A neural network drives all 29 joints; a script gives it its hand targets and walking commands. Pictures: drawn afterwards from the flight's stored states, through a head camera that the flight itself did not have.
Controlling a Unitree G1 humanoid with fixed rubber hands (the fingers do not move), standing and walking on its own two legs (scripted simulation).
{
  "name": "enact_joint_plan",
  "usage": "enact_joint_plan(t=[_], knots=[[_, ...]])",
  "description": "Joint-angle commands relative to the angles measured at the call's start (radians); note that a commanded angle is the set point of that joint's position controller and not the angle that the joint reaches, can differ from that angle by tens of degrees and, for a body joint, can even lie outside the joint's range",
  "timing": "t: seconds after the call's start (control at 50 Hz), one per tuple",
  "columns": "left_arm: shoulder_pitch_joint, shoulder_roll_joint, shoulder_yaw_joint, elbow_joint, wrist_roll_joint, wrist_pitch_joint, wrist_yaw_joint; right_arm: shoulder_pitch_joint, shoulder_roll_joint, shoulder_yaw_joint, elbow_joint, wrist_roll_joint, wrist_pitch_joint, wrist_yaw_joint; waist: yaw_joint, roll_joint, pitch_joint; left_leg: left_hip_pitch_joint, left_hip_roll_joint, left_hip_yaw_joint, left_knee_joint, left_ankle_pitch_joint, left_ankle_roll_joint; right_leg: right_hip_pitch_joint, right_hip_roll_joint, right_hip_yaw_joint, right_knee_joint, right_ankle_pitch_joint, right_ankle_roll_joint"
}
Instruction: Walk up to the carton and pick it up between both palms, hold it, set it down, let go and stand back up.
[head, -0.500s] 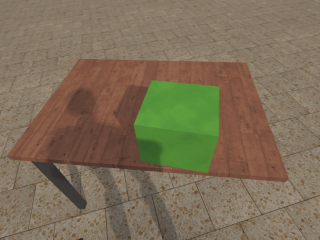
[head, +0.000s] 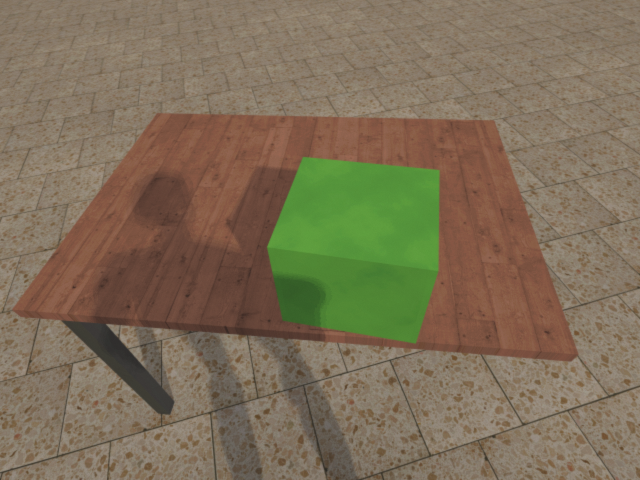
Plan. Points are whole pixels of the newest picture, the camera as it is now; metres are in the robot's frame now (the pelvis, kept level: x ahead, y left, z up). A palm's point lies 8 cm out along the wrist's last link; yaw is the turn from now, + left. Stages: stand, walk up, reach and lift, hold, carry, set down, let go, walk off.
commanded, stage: stand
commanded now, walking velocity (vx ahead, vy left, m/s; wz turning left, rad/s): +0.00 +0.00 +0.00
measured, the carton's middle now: (358, 248) +0.47 -0.03 -0.02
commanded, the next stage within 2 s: none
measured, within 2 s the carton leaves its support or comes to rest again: neither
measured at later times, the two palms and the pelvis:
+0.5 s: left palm out of the picture +0.08 +0.26 -0.10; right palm out of the picture +0.07 -0.26 -0.11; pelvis +0.02 +0.00 +0.00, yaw +0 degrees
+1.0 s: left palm out of the picture +0.08 +0.26 -0.10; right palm out of the picture +0.08 -0.26 -0.11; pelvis +0.02 +0.00 +0.00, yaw +0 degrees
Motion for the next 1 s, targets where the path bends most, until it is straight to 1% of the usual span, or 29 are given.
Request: enact_joint_plan(t=[0.0,0.02,0.04,0.06,0.08,0.1,0.14,0.16,0.18,0.2,0.22,0.28,0.32,0.52,0.9,0.94,0.96,0.98], knots=[[0.015,0.130,0.044,-0.062,-0.002,-0.018,0.005,0.036,-0.106,-0.035,-0.068,-0.001,-0.015,-0.006,0.000,-0.042,0.042,-0.063,0.050,-0.071,-0.119,-0.044,0.039,-0.006,-0.057,0.103,-0.124,-0.080,-0.031],[0.015,0.119,0.046,-0.062,0.000,-0.016,0.005,0.038,-0.111,-0.037,-0.066,-0.001,-0.014,-0.006,0.000,-0.021,0.049,-0.071,0.053,-0.071,-0.118,-0.048,0.039,-0.007,-0.055,0.103,-0.121,-0.073,-0.030],[0.013,0.120,0.046,-0.064,-0.002,-0.016,0.005,0.039,-0.108,-0.034,-0.065,0.001,-0.015,-0.006,0.001,-0.031,0.063,-0.074,0.056,-0.078,-0.128,-0.040,0.040,-0.008,-0.054,0.101,-0.116,-0.057,-0.030],[0.018,0.118,0.046,-0.062,0.003,-0.016,0.004,0.038,-0.116,-0.037,-0.062,0.000,-0.015,-0.007,0.004,-0.017,0.041,-0.067,0.058,-0.078,-0.124,-0.036,0.040,-0.003,-0.052,0.100,-0.117,-0.056,-0.028],[0.019,0.120,0.043,-0.061,0.001,-0.018,0.004,0.041,-0.115,-0.037,-0.067,0.001,-0.016,-0.008,-0.001,-0.012,0.038,-0.066,0.058,-0.075,-0.121,-0.022,0.038,0.010,-0.052,0.098,-0.107,-0.035,-0.031],[0.013,0.120,0.047,-0.062,0.000,-0.018,0.004,0.036,-0.107,-0.036,-0.066,0.001,-0.016,-0.008,0.001,-0.034,0.041,-0.073,0.061,-0.077,-0.121,-0.018,0.040,0.015,-0.054,0.100,-0.106,-0.023,-0.031],[0.015,0.120,0.045,-0.061,-0.003,-0.020,0.006,0.034,-0.108,-0.037,-0.068,-0.001,-0.016,-0.007,0.001,-0.033,0.046,-0.056,0.053,-0.070,-0.112,-0.008,0.037,0.001,-0.058,0.108,-0.113,-0.022,-0.032],[0.016,0.117,0.044,-0.058,-0.001,-0.020,0.006,0.034,-0.108,-0.038,-0.066,-0.001,-0.016,-0.007,-0.001,-0.018,0.024,-0.050,0.057,-0.073,-0.113,0.001,0.038,0.015,-0.058,0.109,-0.108,-0.008,-0.033],[0.016,0.118,0.045,-0.057,0.000,-0.019,0.006,0.031,-0.106,-0.037,-0.063,0.001,-0.017,-0.008,0.002,-0.016,0.014,-0.045,0.058,-0.073,-0.112,0.010,0.042,0.020,-0.058,0.108,-0.104,0.002,-0.033],[0.014,0.117,0.046,-0.058,0.002,-0.018,0.006,0.036,-0.110,-0.035,-0.064,0.001,-0.017,-0.008,-0.001,0.005,0.022,-0.049,0.056,-0.066,-0.115,0.018,0.037,0.024,-0.055,0.101,-0.102,0.012,-0.029],[0.013,0.127,0.040,-0.057,-0.006,-0.016,0.009,0.037,-0.116,-0.034,-0.057,0.004,-0.018,-0.008,-0.002,-0.031,0.016,-0.056,0.065,-0.075,-0.122,0.018,0.041,0.047,-0.059,0.098,-0.093,0.009,-0.037],[0.017,0.119,0.036,-0.053,-0.008,-0.014,0.011,0.025,-0.117,-0.033,-0.056,0.005,-0.017,-0.008,0.004,-0.016,0.022,-0.052,0.065,-0.072,-0.123,0.036,0.041,0.046,-0.062,0.098,-0.090,0.036,-0.039],[0.013,0.123,0.034,-0.051,-0.008,-0.013,0.012,0.023,-0.115,-0.032,-0.056,0.005,-0.016,-0.008,0.002,-0.008,0.030,-0.050,0.064,-0.071,-0.123,0.045,0.040,0.044,-0.063,0.097,-0.090,0.045,-0.038],[0.002,0.128,0.028,-0.045,-0.008,-0.012,0.013,0.015,-0.121,-0.030,-0.051,0.006,-0.014,-0.008,-0.002,-0.016,0.020,-0.026,0.064,-0.067,-0.121,0.079,0.039,0.057,-0.063,0.090,-0.090,0.087,-0.037],[-0.002,0.135,0.026,-0.035,-0.010,-0.011,0.014,0.002,-0.123,-0.028,-0.038,0.006,-0.011,-0.009,-0.001,-0.017,0.029,-0.021,0.062,-0.065,-0.132,0.060,0.037,0.058,-0.063,0.090,-0.108,0.061,-0.038],[-0.008,0.137,0.036,-0.036,-0.006,-0.011,0.012,-0.001,-0.116,-0.031,-0.042,0.007,-0.009,-0.009,-0.001,-0.002,0.029,-0.018,0.060,-0.063,-0.132,0.046,0.037,0.041,-0.060,0.095,-0.116,0.041,-0.032],[-0.012,0.136,0.037,-0.037,-0.007,-0.014,0.013,0.002,-0.111,-0.031,-0.045,0.007,-0.010,-0.008,-0.001,-0.009,0.018,-0.011,0.065,-0.059,-0.126,0.075,0.038,0.054,-0.061,0.091,-0.111,0.070,-0.035],[-0.013,0.132,0.037,-0.036,-0.005,-0.015,0.012,0.004,-0.111,-0.030,-0.044,0.008,-0.010,-0.009,-0.001,-0.005,0.027,-0.023,0.063,-0.060,-0.129,0.077,0.038,0.059,-0.061,0.091,-0.111,0.079,-0.033]])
